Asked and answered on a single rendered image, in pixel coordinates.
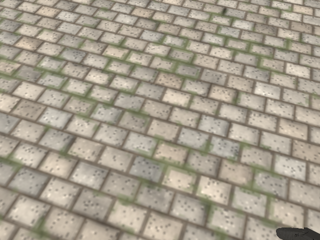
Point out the robot right hand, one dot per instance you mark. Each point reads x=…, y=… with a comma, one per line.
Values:
x=288, y=233

